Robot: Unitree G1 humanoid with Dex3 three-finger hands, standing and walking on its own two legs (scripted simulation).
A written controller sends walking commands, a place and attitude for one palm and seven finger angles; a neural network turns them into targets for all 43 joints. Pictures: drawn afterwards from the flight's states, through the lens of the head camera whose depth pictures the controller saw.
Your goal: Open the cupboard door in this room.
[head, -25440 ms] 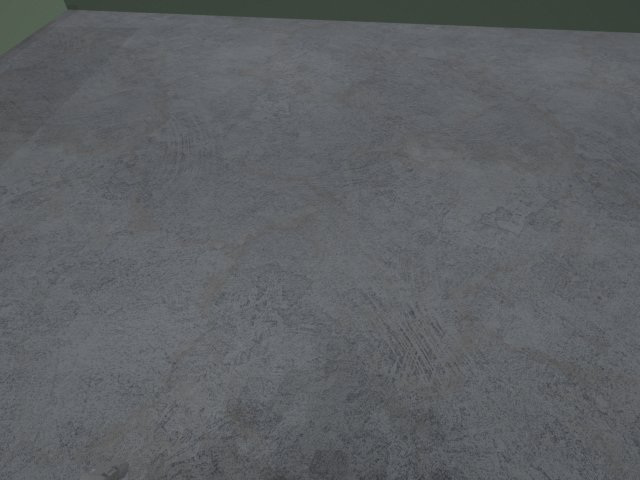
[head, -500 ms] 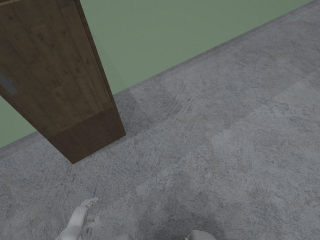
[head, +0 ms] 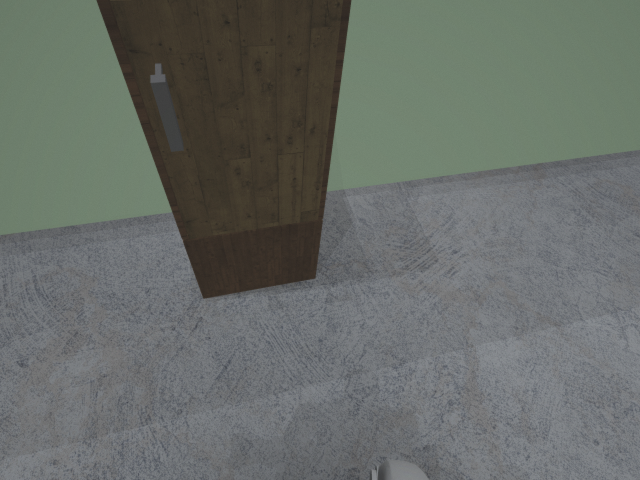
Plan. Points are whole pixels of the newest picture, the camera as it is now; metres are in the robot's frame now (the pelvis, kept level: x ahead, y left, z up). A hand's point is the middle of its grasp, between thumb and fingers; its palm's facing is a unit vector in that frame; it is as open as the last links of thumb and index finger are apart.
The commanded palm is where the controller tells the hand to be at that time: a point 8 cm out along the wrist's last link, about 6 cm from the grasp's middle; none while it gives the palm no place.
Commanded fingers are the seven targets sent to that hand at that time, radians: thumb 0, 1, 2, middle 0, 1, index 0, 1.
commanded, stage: turn to face it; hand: left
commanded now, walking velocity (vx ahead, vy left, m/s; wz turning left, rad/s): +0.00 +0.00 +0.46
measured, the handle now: (168, 108) +0.68 +0.32 +0.03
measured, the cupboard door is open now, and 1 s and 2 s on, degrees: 0 0 0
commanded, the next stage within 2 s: take the last steps up to it in 0.38 s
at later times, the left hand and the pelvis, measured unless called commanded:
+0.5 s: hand out of the picture +0.01 +0.12 -0.15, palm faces +0.25 -0.93 -0.26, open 7.4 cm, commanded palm none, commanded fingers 0.00 0.90 0.90 -0.20 -0.30 -0.20 -0.30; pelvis -0.02 -0.08 +0.00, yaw +14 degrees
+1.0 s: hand out of the picture -0.09 +0.14 -0.18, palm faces +0.37 -0.92 -0.15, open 7.4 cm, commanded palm none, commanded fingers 0.00 0.90 0.90 -0.20 -0.30 -0.20 -0.30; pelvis +0.01 -0.02 +0.00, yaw +18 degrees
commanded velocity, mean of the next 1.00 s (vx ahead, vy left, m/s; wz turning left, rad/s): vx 0.16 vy -0.01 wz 0.14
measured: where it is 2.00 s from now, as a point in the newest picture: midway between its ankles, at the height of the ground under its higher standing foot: (309, 462)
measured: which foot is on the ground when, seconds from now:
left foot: down 0.00-0.32, up 0.34-0.78, down 0.80-1.00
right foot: up 0.00-0.30, down 0.32-0.80, up 0.82-1.00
